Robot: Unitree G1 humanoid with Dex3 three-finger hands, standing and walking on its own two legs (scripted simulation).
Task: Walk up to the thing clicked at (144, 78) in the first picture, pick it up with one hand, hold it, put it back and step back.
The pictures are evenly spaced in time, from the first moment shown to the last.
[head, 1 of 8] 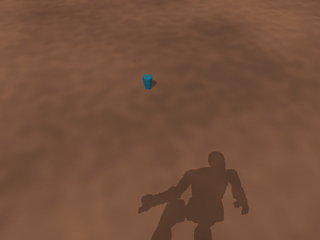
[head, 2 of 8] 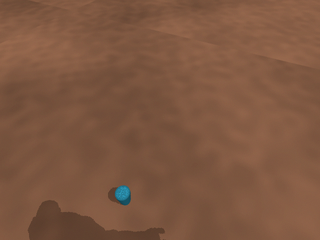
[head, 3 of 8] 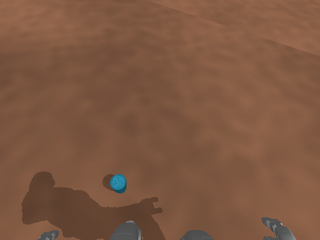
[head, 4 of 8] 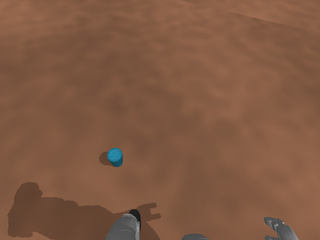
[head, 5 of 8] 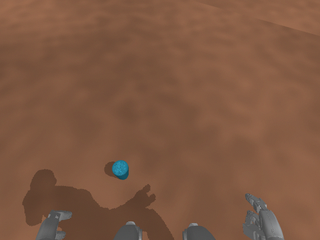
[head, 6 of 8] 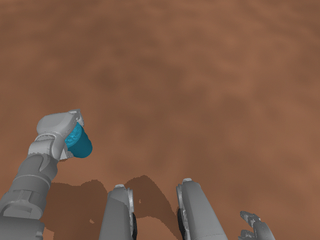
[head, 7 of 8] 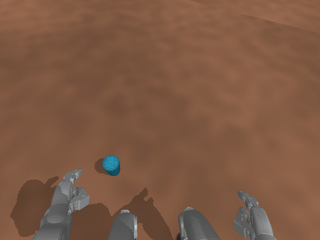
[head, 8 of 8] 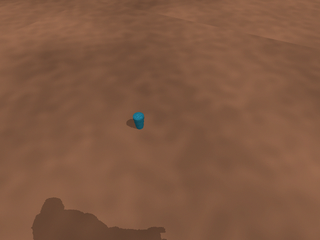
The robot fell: no
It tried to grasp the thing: yes
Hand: left
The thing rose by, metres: 0.63
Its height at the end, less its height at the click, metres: +0.00
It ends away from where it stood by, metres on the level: 0.02
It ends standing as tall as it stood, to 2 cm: yes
